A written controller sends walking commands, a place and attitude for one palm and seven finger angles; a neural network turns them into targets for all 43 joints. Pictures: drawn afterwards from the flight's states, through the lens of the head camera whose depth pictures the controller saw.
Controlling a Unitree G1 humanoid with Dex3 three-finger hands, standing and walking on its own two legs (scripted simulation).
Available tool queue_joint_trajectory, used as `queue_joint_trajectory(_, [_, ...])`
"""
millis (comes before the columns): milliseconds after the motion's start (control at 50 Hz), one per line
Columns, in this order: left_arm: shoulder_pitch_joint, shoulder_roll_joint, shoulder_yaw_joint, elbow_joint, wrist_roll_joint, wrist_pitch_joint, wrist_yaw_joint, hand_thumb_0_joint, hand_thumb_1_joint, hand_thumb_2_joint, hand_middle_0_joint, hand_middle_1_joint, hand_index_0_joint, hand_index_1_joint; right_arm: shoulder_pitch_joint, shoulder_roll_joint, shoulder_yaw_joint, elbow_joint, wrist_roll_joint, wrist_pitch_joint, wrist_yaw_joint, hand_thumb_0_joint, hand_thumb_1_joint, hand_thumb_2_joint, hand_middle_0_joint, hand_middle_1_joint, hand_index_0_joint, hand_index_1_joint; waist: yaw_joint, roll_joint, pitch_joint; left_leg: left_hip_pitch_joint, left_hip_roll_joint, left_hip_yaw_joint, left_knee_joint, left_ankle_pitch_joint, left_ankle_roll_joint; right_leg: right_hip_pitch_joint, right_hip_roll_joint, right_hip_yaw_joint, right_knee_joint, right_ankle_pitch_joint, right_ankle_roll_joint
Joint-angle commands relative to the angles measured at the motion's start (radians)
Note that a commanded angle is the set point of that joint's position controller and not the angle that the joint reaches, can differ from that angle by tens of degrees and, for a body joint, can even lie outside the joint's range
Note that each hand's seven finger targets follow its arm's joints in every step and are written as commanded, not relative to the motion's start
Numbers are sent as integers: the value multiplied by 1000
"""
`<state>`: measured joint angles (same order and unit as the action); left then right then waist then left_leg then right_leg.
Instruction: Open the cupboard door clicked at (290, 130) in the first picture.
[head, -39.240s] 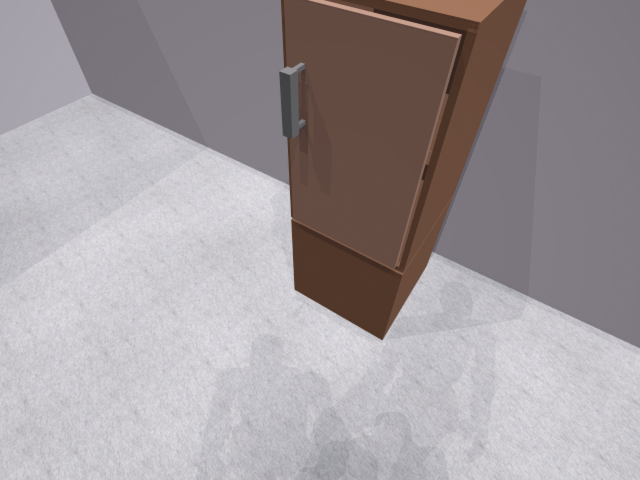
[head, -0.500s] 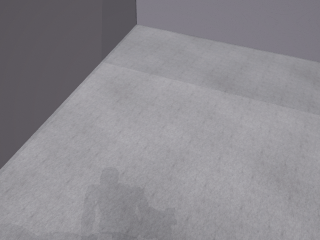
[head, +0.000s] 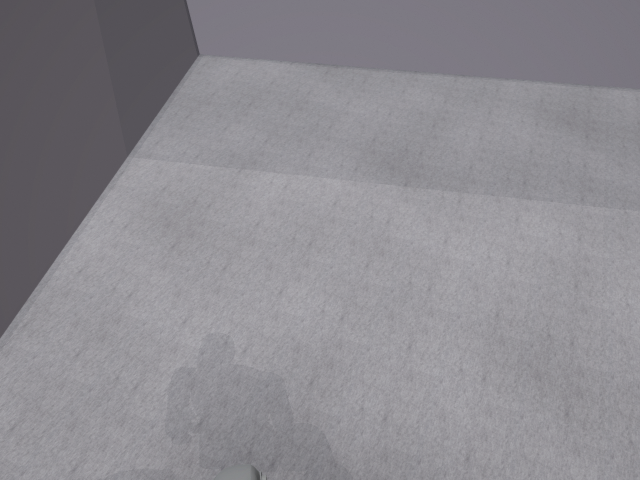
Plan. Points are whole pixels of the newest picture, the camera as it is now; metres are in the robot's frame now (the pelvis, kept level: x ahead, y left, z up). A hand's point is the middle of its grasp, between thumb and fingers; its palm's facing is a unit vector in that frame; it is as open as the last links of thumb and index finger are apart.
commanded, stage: walk to a spot facing it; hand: left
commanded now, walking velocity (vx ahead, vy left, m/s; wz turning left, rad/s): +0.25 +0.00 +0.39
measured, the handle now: out of the picture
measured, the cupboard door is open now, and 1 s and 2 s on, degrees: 54 54 54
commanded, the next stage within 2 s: turn to face it in 0.02 s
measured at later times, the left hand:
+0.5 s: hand (169, 442) +0.20 +0.24 -0.19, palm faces +0.27 -0.95 -0.17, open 7.4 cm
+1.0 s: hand (203, 442) +0.20 +0.18 -0.16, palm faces +0.50 -0.83 -0.24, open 7.4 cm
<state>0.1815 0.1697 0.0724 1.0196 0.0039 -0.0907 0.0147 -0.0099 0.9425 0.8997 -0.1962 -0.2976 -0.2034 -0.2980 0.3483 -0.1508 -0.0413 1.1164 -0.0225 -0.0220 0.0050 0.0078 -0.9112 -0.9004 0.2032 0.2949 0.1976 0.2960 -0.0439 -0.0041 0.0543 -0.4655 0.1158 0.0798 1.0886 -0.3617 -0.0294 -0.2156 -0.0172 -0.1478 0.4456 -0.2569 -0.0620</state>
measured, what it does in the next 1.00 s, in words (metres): walks ahead, turning left: left foot, then right foot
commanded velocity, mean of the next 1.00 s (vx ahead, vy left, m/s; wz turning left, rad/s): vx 0.02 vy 0.00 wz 0.58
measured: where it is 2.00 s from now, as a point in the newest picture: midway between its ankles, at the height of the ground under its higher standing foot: (333, 450)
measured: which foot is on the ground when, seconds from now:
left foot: up 0.00-0.26, down 0.28-0.74, up 0.76-1.00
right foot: down 0.00-0.26, up 0.28-0.74, down 0.76-1.00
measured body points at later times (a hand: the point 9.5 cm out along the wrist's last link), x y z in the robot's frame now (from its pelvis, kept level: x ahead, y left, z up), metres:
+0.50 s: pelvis +0.17 +0.04 -0.01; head +0.21 +0.07 +0.44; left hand +0.19 +0.29 -0.17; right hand +0.30 -0.18 -0.14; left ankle +0.23 +0.12 -0.74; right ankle +0.20 -0.14 -0.66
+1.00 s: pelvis +0.24 -0.02 +0.00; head +0.29 +0.00 +0.44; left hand +0.17 +0.22 -0.14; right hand +0.44 -0.22 -0.15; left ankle +0.17 +0.11 -0.69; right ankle +0.25 -0.13 -0.74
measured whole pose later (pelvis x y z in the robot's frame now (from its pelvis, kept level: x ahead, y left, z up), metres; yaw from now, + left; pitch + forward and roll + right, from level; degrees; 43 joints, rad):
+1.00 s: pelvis +0.24 -0.02 +0.00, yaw +32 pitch +1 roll +3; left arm 0.21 0.20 0.03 0.90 0.02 0.00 0.02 0.01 0.90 0.90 -0.20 -0.30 -0.20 -0.30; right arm 0.15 -0.26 -0.08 0.94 -0.02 0.07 0.03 0.01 -0.91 -0.90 0.20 0.29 0.20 0.30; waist -0.02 -0.03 0.11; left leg -0.47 0.03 0.06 0.91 -0.43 -0.07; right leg -0.18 -0.12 -0.16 0.51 -0.34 0.01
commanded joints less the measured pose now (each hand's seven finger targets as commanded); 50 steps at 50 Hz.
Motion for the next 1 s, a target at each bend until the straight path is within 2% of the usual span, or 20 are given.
queue_joint_trajectory(0, [155, 68, -8, 30, 13, -10, -3, 0, 900, 900, -200, -300, -200, -300, 5, -6, -9, -68, 0, -5, 6, 0, -900, -900, 200, 300, 200, 300, 18, -92, -18, -112, 25, -13, -107, 136, -13, 111, -260, 102, -227, 491, -92])
queue_joint_trajectory(120, [180, 103, -21, 63, 15, -9, 2, 0, 900, 900, -200, -300, -200, -300, -168, -32, -3, -128, 8, -16, 21, 0, -900, -900, 200, 300, 200, 300, 40, -130, 16, -103, -34, 44, -369, 198, 19, 228, -256, 21, -173, 701, -56])
queue_joint_trajectory(200, [143, 159, -5, 38, 12, 7, 9, 0, 900, 900, -200, -300, -200, -300, -56, -103, -14, -112, -1, -15, 10, 0, -900, -900, 200, 300, 200, 300, -39, -114, -48, 139, -112, 79, -498, 247, 60, 220, -254, -53, 121, 924, 3])
queue_joint_trajectory(220, [151, 164, -4, 26, 7, 18, 8, 0, 900, 900, -200, -300, -200, -300, 37, -157, -24, -97, -8, -13, 5, 0, -900, -900, 200, 300, 200, 300, -74, -48, -118, 315, -87, 39, -539, 452, 82, 129, -228, -69, 302, 778, 39])
queue_joint_trajectory(240, [198, 133, -5, 5, -7, 27, 6, 0, 900, 900, -200, -300, -200, -300, 108, -257, -43, -102, -19, -15, -2, 0, -900, -900, 200, 300, 200, 300, -82, 194, -236, 543, 134, -268, -531, 804, 190, -98, -100, -85, 568, 251, 101])
queue_joint_trajectory(260, [184, 105, -13, -31, -18, 30, 4, 0, 900, 900, -200, -300, -200, -300, 155, -316, -55, -99, -4, -11, -17, 0, -900, -900, 200, 300, 200, 300, -90, 299, -316, 612, 336, -560, -617, 1115, 341, -245, 2, 18, 856, -405, 114])
queue_joint_trajectory(280, [129, 128, -9, -61, -3, 43, 15, 0, 900, 900, -200, -300, -200, -300, 96, -315, -52, -104, 6, -3, -21, 0, -900, -900, 200, 300, 200, 300, -63, 146, -270, 501, 330, -503, -661, 886, 351, -264, -30, 145, 922, -376, 98])
queue_joint_trajectory(300, [87, 101, -5, -90, 4, 49, 12, 0, 900, 900, -200, -300, -200, -300, 22, -302, -54, -142, 5, -7, -27, 0, -900, -900, 200, 300, 200, 300, -35, 90, -138, 373, 317, -513, -708, 697, 334, -352, -56, 145, 933, -311, 113])
queue_joint_trajectory(320, [73, 89, -3, -78, 13, 56, 9, 0, 900, 900, -200, -300, -200, -300, -33, -255, -44, -161, 5, -9, -32, 0, -900, -900, 200, 300, 200, 300, -6, 115, -126, 285, 256, -475, -739, 568, 284, -357, -74, 165, 918, -243, 121])
queue_joint_trajectory(340, [85, 87, -1, -66, 17, 70, 2, 0, 900, 900, -200, -300, -200, -300, -99, -223, -32, -177, 6, -9, -32, 0, -900, -900, 200, 300, 200, 300, 30, 138, -77, 202, 201, -372, -770, 478, 232, -334, -92, 168, 874, -165, 130])
queue_joint_trajectory(400, [144, 85, 8, -63, 17, 101, -4, 0, 900, 900, -200, -300, -200, -300, -160, -221, -32, -205, 3, -7, -27, 0, -900, -900, 200, 300, 200, 300, 69, 132, -120, 119, 120, -274, -787, 351, 183, -246, -73, 150, 746, -107, 139])
queue_joint_trajectory(580, [-14, 106, 11, -174, 17, 114, 1, 0, 900, 900, -200, -300, -200, -300, -133, -250, -71, -229, -7, 34, -12, 0, -900, -900, 200, 300, 200, 300, 24, 162, -95, 130, 82, -420, -802, 65, 184, -229, -17, 130, 403, -135, 142])
queue_joint_trajectory(680, [75, 135, 17, -174, 8, 94, 10, 0, 900, 900, -200, -300, -200, -300, -163, -246, -83, -256, 3, 43, -13, 0, -900, -900, 200, 300, 200, 300, 67, 156, -145, 88, 24, -445, -676, 262, 143, 38, 21, 130, 38, -15, 120])
queue_joint_trajectory(700, [115, 180, 28, -168, 12, 85, 16, 0, 900, 900, -200, -300, -200, -300, -169, -209, -79, -265, 12, 43, -8, 0, -900, -900, 200, 300, 200, 300, 86, 49, -162, -21, -29, -399, -591, 181, 96, 182, -69, 216, -97, -3, 94])
queue_joint_trajectory(720, [132, 275, 46, -172, 26, 78, 23, 0, 900, 900, -200, -300, -200, -300, -166, -144, -69, -285, 19, 41, -3, 0, -900, -900, 200, 300, 200, 300, 96, -236, -158, -191, -173, -187, -361, -69, 7, 268, -337, 480, -211, -10, 0])
queue_joint_trajectory(740, [93, 304, 40, -193, 27, 81, 24, 0, 900, 900, -200, -300, -200, -300, -183, -174, -75, -297, 10, 40, 1, 0, -900, -900, 200, 300, 200, 300, 91, -270, -128, -192, -172, -108, -111, -246, -13, 140, -506, 546, -211, 142, -87])
queue_joint_trajectory(760, [38, 264, 28, -205, 23, 83, 27, 0, 900, 900, -200, -300, -200, -300, -172, -177, -74, -295, 3, 47, 7, 0, -900, -900, 200, 300, 200, 300, 54, -183, -82, -180, -132, -134, 29, -202, -5, 75, -461, 442, -169, 236, -114])
queue_joint_trajectory(800, [-7, 195, 9, -203, 17, 73, 25, 0, 900, 900, -200, -300, -200, -300, -165, -167, -69, -253, 2, 65, 13, 0, -900, -900, 200, 300, 200, 300, 18, -191, -69, -189, -92, -110, 125, -97, -35, 101, -327, 273, -90, 484, -71])
queue_joint_trajectory(840, [17, 188, 7, -197, 16, 75, 24, 0, 900, 900, -200, -300, -200, -300, -189, -148, -58, -264, 8, 68, 20, 0, -900, -900, 200, 300, 200, 300, 34, -203, -68, -180, -85, -65, 48, -74, -46, 161, -294, 160, -58, 618, -43])
queue_joint_trajectory(980, [135, 254, 23, -159, 24, 79, 18, 0, 900, 900, -200, -300, -200, -300, -302, -136, -30, -292, 12, 61, 28, 0, -900, -900, 200, 300, 200, 300, 95, -219, -89, -35, -109, 45, -316, -73, -33, 252, -319, 83, 37, 785, -31])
